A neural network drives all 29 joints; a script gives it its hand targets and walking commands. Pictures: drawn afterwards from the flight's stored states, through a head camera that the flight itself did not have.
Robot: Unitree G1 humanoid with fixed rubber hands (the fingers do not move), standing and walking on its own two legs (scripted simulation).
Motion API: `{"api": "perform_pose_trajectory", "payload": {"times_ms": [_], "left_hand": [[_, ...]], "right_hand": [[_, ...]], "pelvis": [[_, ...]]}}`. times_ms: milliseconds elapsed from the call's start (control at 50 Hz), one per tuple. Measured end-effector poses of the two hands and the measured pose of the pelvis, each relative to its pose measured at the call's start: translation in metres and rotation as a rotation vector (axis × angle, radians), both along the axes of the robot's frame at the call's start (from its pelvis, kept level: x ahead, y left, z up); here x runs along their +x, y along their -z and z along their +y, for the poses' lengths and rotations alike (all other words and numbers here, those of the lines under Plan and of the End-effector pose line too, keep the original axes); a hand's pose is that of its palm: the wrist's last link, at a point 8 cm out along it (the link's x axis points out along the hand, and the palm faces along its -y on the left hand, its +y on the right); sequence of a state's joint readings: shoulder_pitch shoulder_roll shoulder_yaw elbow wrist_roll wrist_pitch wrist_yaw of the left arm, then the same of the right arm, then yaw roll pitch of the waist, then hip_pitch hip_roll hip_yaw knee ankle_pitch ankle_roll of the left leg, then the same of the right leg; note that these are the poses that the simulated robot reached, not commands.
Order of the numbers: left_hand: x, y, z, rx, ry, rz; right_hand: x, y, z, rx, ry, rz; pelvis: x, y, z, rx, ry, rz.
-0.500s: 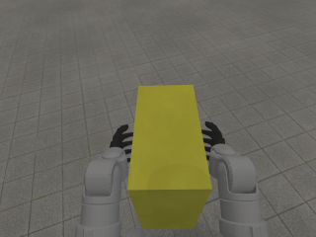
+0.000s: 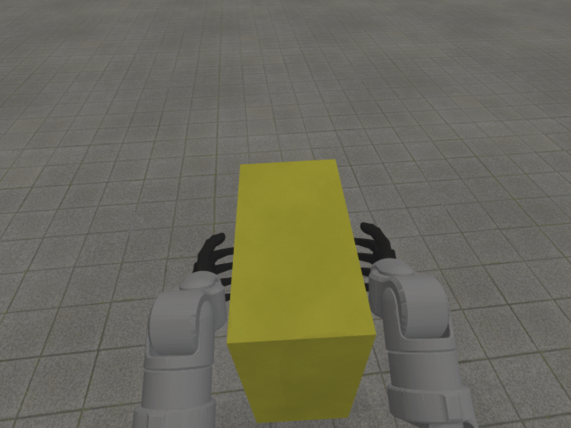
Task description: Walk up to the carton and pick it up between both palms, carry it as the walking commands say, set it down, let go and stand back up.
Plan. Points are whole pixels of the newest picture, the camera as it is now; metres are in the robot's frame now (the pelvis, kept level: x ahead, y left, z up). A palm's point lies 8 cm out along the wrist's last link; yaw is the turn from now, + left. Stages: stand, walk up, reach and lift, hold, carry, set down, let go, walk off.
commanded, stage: carry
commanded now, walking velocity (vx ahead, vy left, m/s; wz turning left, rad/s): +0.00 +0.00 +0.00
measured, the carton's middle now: (295, 293) +0.33 +0.02 +0.02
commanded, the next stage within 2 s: none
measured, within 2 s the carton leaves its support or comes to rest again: neither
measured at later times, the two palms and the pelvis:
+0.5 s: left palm (206, 324) +0.23 +0.13 +0.10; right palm (402, 326) +0.24 -0.10 +0.10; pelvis -0.06 +0.01 +0.00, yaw +0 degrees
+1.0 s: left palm (224, 303) +0.27 +0.11 +0.09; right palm (408, 312) +0.26 -0.12 +0.09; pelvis -0.03 +0.00 +0.00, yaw -1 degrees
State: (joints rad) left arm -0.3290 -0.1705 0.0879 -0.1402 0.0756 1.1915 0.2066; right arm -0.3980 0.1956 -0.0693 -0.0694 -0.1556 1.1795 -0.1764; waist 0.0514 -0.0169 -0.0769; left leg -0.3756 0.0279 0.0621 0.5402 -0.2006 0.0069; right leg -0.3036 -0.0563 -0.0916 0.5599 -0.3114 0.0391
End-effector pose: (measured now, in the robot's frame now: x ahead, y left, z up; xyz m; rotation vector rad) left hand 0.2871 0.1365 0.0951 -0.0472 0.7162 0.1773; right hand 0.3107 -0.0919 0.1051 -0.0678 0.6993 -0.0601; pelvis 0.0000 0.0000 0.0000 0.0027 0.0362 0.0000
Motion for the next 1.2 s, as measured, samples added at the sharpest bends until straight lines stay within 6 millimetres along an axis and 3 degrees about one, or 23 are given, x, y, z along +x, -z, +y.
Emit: {"api": "perform_pose_trajectory", "payload": {"times_ms": [180,320,480,620,920,1200], "left_hand": [[-0.029,-0.007,-0.036,0.051,0.13,0.033],[-0.041,-0.007,-0.033,0.041,0.141,0.035],[-0.053,-0.002,-0.012,0.019,0.081,0.032],[-0.054,0.002,-0.011,0.015,0.074,0.031],[-0.028,0.007,-0.025,0.029,0.111,0.03],[-0.005,0.012,-0.023,0.031,0.108,0.02]], "right_hand": [[-0.058,0.004,-0.037,0.027,0.107,0.031],[-0.074,0.003,-0.034,0.023,0.124,0.034],[-0.072,0.003,-0.014,0.005,0.068,0.032],[-0.07,0.005,-0.012,-0.002,0.06,0.031],[-0.054,0.012,-0.026,-0.003,0.089,0.031],[-0.029,0.017,-0.025,-0.011,0.081,0.021]], "pelvis": [[-0.034,-0.003,-0.002,-0.009,0.0,-0.034],[-0.049,-0.002,0.004,-0.016,0.009,-0.031],[-0.058,-0.003,0.007,-0.021,0.005,-0.02],[-0.059,-0.002,0.006,-0.022,0.007,-0.018],[-0.041,-0.003,0.003,-0.016,0.016,-0.01],[-0.02,-0.003,0.003,-0.007,0.024,-0.012]]}}
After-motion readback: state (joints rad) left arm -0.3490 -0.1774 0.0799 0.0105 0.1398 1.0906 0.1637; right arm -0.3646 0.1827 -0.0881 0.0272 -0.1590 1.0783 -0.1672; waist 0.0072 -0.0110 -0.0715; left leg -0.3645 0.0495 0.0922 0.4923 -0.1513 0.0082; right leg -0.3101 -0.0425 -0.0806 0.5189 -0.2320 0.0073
